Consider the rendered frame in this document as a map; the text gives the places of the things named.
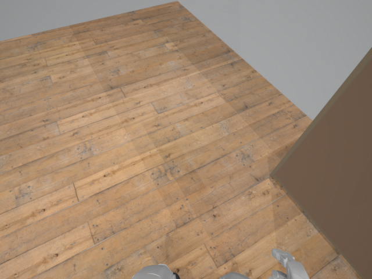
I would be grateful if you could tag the left robot thigh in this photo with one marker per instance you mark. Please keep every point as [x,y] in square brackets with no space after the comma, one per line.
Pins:
[154,272]

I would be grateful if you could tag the wardrobe door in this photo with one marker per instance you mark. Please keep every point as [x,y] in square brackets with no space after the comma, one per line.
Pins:
[330,173]

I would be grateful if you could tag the right robot hand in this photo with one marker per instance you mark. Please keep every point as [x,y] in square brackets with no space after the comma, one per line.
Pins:
[295,270]

